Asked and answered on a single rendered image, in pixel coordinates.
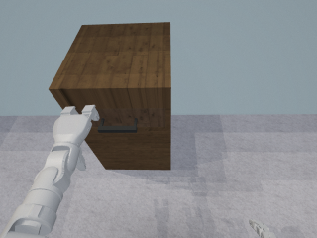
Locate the robot left hand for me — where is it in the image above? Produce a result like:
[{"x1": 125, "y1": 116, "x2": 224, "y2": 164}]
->
[{"x1": 53, "y1": 105, "x2": 100, "y2": 171}]

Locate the drawer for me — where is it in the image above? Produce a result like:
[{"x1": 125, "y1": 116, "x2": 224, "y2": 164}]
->
[{"x1": 75, "y1": 108, "x2": 165, "y2": 127}]

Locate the cabinet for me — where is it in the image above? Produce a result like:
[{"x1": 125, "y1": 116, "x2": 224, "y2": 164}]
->
[{"x1": 49, "y1": 22, "x2": 171, "y2": 171}]

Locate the handle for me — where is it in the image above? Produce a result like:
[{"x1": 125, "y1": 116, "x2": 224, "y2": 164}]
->
[{"x1": 97, "y1": 118, "x2": 138, "y2": 133}]

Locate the robot left forearm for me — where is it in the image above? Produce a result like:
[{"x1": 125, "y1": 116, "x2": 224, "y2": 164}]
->
[{"x1": 0, "y1": 142, "x2": 80, "y2": 238}]

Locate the robot right hand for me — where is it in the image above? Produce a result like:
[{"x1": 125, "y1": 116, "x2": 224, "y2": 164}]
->
[{"x1": 249, "y1": 219, "x2": 277, "y2": 238}]

